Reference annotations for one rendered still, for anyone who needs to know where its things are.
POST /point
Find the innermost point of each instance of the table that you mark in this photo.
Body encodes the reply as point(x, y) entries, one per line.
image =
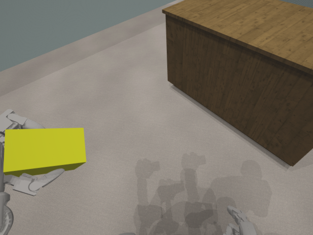
point(250, 62)

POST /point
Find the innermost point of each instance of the right robot hand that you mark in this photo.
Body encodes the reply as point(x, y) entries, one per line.
point(245, 227)

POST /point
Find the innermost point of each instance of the robot left forearm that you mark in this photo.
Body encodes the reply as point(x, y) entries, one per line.
point(6, 215)

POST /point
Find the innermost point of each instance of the sponge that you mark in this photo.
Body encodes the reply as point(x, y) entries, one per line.
point(40, 151)

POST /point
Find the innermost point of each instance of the left robot hand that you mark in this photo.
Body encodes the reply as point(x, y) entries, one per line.
point(26, 183)

